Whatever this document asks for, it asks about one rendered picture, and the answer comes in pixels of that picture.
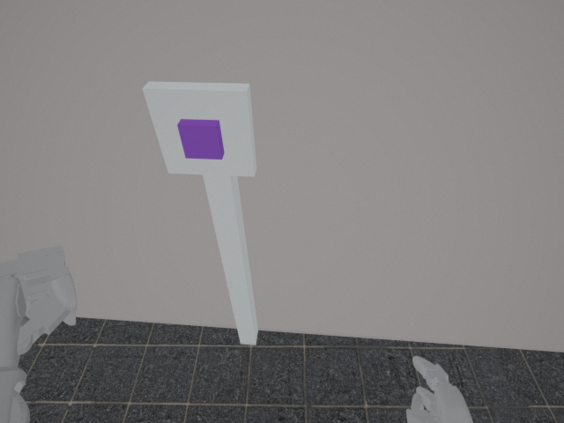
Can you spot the left robot hand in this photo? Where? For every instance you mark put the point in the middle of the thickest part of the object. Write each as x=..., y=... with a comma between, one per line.
x=41, y=278

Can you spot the left robot forearm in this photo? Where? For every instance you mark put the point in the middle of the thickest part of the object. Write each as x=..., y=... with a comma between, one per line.
x=13, y=407

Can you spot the panel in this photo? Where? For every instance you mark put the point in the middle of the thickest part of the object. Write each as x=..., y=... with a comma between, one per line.
x=230, y=103

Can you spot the right robot hand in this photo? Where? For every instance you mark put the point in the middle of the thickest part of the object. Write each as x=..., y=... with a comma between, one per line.
x=446, y=405

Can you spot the button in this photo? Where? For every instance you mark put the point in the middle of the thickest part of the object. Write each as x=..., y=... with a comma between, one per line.
x=201, y=139

